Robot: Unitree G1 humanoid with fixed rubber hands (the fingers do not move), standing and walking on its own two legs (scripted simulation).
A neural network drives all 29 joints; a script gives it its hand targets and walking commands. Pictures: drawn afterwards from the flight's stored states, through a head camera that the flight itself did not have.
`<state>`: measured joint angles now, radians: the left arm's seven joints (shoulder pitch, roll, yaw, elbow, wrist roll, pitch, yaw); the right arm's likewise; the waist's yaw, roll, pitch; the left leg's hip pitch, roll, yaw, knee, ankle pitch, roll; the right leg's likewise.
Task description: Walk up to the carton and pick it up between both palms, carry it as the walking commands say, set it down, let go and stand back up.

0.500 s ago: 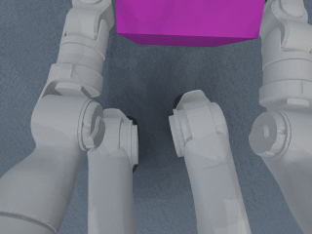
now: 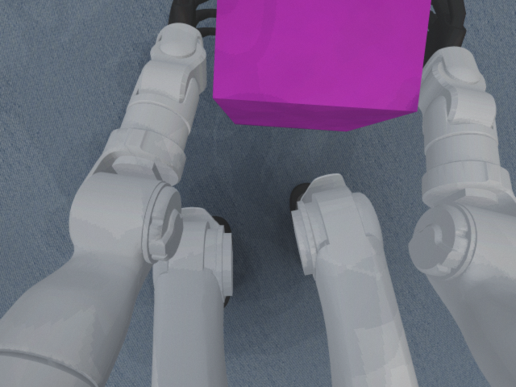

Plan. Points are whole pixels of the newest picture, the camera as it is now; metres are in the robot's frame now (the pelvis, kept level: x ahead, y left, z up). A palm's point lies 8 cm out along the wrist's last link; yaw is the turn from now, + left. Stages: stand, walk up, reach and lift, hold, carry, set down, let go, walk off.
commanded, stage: set down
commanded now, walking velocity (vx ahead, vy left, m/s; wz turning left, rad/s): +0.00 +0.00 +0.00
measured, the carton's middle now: (303, 64) +0.48 -0.13 -0.23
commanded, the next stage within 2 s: none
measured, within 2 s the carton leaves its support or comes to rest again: rests again in 0.58 s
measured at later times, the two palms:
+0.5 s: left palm (187, 27) +0.54 +0.02 -0.16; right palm (437, 50) +0.45 -0.29 -0.16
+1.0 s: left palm (186, 44) +0.53 +0.03 -0.20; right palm (427, 68) +0.44 -0.29 -0.19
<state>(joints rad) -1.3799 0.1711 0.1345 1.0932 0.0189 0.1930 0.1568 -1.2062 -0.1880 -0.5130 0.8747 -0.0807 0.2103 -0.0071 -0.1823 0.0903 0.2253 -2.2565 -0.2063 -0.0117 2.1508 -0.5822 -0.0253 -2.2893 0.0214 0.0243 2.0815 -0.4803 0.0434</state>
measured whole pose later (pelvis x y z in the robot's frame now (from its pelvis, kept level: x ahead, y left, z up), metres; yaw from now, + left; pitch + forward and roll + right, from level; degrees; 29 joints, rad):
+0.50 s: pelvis -0.01 -0.01 -0.01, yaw +0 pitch +37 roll -1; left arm -1.42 0.20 0.14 1.14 0.03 0.15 0.13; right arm -1.24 -0.21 -0.47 0.94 -0.05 0.17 -0.02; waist -0.18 0.08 0.27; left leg -2.25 -0.19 -0.02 2.18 -0.58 -0.03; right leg -2.29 0.00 0.00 2.11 -0.47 0.01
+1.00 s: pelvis -0.01 -0.01 +0.00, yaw -1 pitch +36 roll -1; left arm -1.40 0.26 -0.04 1.05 -0.12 0.10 0.16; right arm -1.28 -0.28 -0.36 1.10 0.12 0.00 -0.07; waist -0.16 0.02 0.39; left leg -2.21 -0.14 -0.01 2.16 -0.59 -0.02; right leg -2.25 0.01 -0.01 2.08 -0.46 0.01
